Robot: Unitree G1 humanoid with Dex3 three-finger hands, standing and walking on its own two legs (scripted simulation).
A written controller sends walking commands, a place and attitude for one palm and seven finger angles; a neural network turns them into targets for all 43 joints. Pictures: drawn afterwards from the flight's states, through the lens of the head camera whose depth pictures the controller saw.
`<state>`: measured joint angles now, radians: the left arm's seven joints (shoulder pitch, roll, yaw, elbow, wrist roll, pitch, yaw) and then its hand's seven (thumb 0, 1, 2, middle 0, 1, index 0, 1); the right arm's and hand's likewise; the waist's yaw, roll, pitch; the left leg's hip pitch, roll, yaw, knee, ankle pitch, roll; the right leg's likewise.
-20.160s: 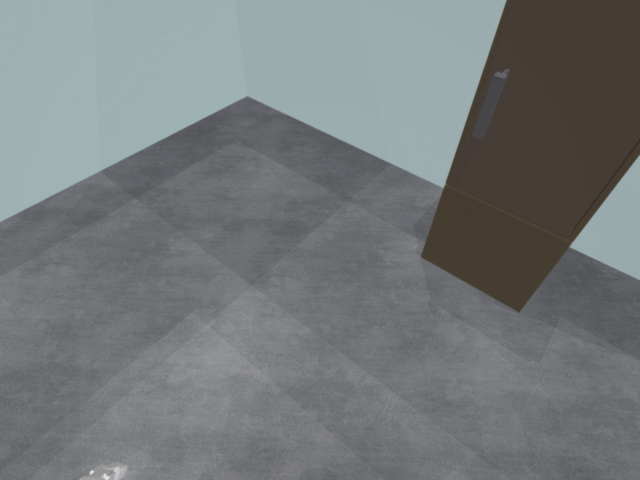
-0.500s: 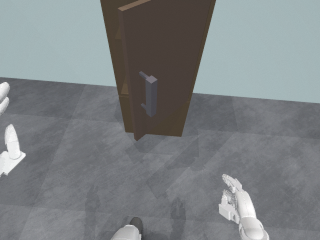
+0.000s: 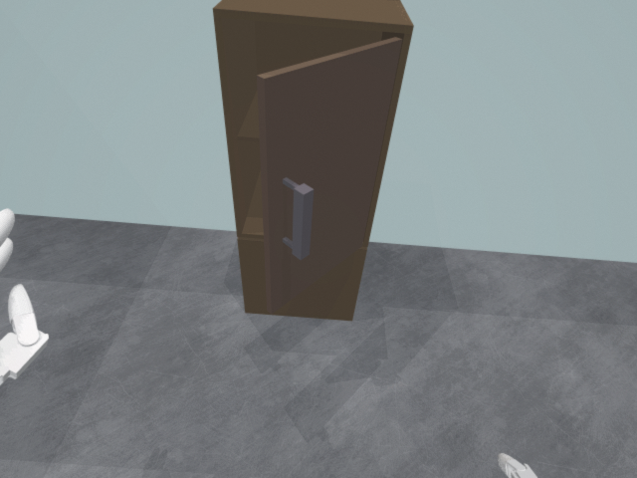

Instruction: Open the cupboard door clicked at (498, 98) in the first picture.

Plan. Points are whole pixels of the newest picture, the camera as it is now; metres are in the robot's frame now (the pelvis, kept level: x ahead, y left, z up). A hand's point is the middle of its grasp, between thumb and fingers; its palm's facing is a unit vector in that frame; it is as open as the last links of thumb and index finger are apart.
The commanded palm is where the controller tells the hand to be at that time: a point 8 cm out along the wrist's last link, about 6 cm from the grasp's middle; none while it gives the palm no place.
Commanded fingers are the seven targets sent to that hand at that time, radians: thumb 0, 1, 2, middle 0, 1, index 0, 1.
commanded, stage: stop stepping back and stand still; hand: left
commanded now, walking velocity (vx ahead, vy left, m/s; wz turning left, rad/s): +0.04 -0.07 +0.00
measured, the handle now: (294, 218) +0.61 +0.07 -0.02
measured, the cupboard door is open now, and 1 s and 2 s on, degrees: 49 49 49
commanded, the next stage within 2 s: let the arm hang, fingers relaxed in 0.22 s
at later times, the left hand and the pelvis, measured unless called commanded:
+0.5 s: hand out of the picture +0.13 +0.25 -0.08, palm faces +0.08 -0.92 -0.38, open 7.4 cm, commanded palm none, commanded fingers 0.00 0.90 0.90 -0.20 -0.30 -0.20 -0.30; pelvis -0.03 +0.01 +0.00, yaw +2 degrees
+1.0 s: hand out of the picture -0.08 +0.22 -0.15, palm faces +0.06 -0.95 -0.29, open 7.3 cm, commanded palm none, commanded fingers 0.00 0.90 0.90 -0.20 -0.30 -0.20 -0.30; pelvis -0.04 +0.00 +0.02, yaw +3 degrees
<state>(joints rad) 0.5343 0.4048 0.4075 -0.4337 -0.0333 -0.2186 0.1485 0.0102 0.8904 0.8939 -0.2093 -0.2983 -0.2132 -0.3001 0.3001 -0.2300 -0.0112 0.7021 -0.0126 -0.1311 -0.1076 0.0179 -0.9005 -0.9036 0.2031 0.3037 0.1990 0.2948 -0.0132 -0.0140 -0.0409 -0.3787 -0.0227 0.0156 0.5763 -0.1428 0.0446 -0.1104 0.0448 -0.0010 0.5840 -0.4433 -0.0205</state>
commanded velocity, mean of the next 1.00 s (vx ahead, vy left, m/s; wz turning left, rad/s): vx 0.00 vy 0.00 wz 0.00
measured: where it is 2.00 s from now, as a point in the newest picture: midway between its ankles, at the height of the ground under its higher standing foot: outside the picture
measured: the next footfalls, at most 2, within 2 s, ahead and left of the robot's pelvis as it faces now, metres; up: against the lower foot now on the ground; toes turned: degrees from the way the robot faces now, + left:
left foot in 0.32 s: +0.06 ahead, +0.12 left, +0.00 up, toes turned +1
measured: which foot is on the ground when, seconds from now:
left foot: down 0.00-0.14, up 0.16-0.30, down 0.32-1.00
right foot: down 0.00-1.00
